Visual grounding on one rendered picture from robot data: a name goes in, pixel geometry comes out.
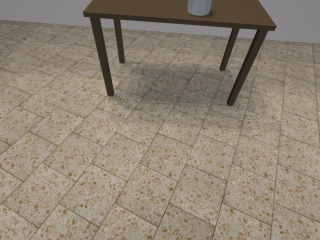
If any table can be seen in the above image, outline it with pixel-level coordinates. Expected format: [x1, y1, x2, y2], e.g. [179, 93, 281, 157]
[83, 0, 277, 106]

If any pot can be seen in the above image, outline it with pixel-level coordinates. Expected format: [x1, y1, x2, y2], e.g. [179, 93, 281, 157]
[186, 0, 212, 16]

